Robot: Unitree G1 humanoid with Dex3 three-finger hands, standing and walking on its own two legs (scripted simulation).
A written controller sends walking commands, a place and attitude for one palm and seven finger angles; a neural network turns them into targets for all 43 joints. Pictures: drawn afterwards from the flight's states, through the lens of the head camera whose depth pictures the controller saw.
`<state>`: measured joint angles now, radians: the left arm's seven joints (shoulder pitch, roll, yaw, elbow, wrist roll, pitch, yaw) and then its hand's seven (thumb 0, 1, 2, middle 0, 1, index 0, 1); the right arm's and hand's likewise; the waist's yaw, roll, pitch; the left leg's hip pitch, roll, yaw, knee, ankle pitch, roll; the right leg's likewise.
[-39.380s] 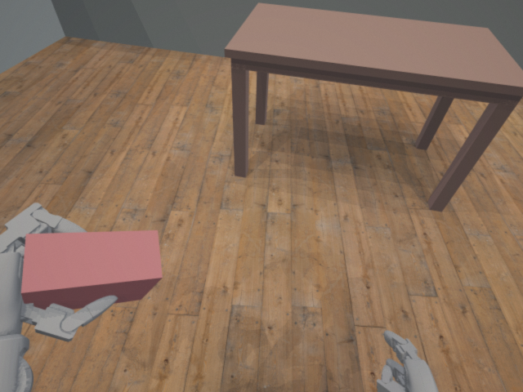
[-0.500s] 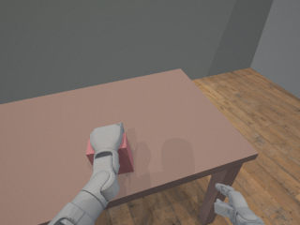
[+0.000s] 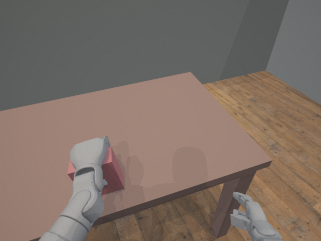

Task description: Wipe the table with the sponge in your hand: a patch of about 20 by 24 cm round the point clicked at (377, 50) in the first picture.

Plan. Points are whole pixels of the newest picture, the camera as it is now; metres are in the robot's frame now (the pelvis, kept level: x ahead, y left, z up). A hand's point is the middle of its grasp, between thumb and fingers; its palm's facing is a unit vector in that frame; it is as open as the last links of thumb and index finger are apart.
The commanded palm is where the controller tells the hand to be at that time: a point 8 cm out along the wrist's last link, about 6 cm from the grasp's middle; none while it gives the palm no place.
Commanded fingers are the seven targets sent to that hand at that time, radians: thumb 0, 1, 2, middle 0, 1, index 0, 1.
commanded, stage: wipe forward along the middle lane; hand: left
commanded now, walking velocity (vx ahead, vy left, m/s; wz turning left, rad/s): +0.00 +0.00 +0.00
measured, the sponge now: (100, 177) +0.29 +0.22 -0.01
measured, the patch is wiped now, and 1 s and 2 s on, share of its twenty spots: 0.95 0.95 0.95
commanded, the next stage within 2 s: slide back across to the first lane in 1.66 s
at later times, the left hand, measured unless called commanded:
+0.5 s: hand (94, 159) +0.31 +0.23 +0.04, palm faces -0.07 -0.05 -1.00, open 10.0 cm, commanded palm +0.30 +0.23 +0.08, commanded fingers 0.00 0.10 1.30 -1.20 -1.60 -1.20 -1.60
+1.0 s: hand (94, 143) +0.37 +0.26 +0.04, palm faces -0.09 -0.02 -1.00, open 10.0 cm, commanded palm +0.36 +0.26 +0.08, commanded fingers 0.00 0.10 1.30 -1.20 -1.60 -1.20 -1.60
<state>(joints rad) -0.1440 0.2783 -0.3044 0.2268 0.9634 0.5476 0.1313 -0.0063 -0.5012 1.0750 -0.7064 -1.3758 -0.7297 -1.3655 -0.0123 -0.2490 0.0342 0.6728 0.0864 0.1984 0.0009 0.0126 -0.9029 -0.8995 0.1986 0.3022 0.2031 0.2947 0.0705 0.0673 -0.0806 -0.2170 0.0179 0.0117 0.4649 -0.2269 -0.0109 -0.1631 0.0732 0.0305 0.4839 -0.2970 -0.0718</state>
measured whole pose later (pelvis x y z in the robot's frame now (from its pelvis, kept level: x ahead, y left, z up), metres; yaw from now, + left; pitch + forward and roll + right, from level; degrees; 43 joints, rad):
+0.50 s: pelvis -0.02 +0.00 +0.00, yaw +2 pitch +2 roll +0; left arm -0.36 0.28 -0.26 0.52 1.00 0.40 0.13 -0.01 -0.54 1.08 -0.76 -1.31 -0.79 -1.30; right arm 0.08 -0.25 0.01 0.73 0.08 0.15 -0.05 0.01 -0.90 -0.90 0.20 0.30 0.20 0.29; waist 0.07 0.08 -0.09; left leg -0.32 0.01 -0.02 0.50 -0.21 -0.01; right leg -0.26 0.06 -0.01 0.51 -0.29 -0.07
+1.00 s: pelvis -0.02 +0.00 -0.01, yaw +2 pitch +7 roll +0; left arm -0.63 0.35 -0.15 0.89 1.01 0.28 0.18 0.00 -0.55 1.08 -0.77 -1.31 -0.79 -1.30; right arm 0.19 -0.28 -0.01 0.74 0.08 0.16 -0.06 0.01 -0.90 -0.90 0.20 0.30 0.20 0.29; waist -0.01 0.06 -0.11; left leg -0.47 0.02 -0.03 0.57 -0.23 0.00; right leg -0.39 0.08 -0.01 0.56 -0.29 -0.07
